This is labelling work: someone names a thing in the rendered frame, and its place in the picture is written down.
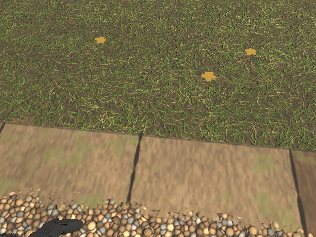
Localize robot left hand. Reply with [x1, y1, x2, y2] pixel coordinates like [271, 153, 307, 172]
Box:
[27, 217, 83, 237]

